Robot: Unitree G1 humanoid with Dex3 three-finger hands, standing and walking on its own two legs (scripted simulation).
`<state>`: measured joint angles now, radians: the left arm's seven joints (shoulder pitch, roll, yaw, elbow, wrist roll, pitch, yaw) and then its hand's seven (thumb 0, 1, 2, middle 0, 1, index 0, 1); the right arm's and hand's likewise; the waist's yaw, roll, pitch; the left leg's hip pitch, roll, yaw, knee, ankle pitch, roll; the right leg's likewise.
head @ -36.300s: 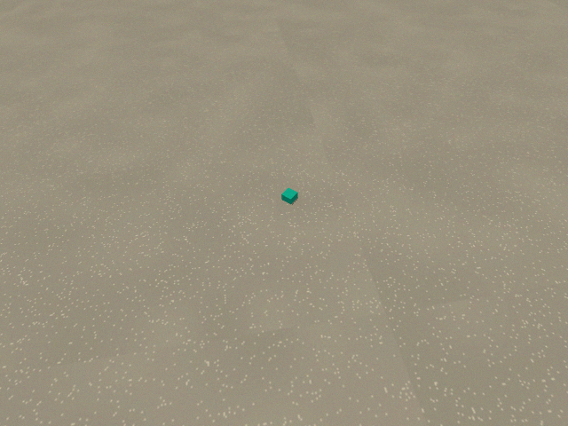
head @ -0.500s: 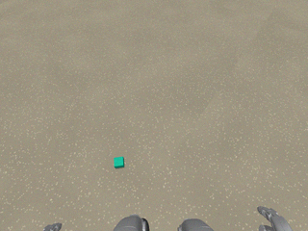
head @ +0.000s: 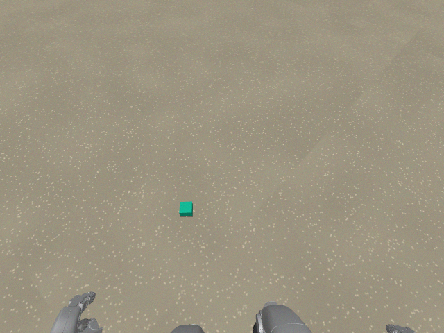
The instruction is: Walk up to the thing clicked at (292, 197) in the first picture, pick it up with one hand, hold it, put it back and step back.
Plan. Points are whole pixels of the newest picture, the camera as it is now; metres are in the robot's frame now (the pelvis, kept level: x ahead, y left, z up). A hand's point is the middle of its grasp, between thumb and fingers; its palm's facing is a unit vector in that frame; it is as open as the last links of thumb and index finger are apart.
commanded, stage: step back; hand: left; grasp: from above
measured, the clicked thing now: (186, 208) +0.69 +0.20 -0.74
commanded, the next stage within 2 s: none
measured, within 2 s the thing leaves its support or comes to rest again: neither
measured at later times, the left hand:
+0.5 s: hand out of the picture -0.09 +0.24 -0.13, palm faces -0.06 -0.90 -0.43, open 7.4 cm
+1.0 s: hand out of the picture -0.25 +0.23 -0.15, palm faces -0.07 -0.91 -0.42, open 7.4 cm
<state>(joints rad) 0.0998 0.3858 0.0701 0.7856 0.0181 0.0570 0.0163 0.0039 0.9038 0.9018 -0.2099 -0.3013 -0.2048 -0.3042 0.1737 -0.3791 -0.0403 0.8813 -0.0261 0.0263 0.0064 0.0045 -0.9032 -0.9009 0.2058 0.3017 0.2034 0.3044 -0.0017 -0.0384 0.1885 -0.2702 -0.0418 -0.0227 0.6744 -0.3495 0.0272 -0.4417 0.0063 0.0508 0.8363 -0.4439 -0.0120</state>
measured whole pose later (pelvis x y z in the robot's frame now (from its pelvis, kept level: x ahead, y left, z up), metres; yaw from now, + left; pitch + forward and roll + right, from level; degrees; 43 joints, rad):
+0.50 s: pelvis -0.17 -0.03 +0.01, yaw -4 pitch -2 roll +2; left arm 0.23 0.35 0.07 0.86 0.05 0.05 0.00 0.01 0.90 0.90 -0.21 -0.30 -0.21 -0.30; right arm 0.16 -0.42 -0.05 0.85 0.00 0.06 -0.02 0.00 -0.90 -0.90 0.21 0.30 0.20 0.30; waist 0.02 0.03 0.14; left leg -0.52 -0.11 -0.13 1.14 -0.46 -0.02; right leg -0.29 -0.03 0.03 0.65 -0.32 -0.01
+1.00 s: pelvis -0.35 -0.04 -0.01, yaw -4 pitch -3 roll -2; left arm 0.17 0.37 0.07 0.89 0.03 0.02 0.01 0.00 0.91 0.90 -0.21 -0.30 -0.20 -0.30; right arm 0.08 -0.40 -0.04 0.83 -0.02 0.05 0.00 0.00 -0.90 -0.90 0.21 0.30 0.21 0.31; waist 0.01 0.05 0.16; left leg -0.45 0.08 -0.02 0.71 -0.24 0.00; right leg -0.21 0.05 0.01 0.65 -0.39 -0.01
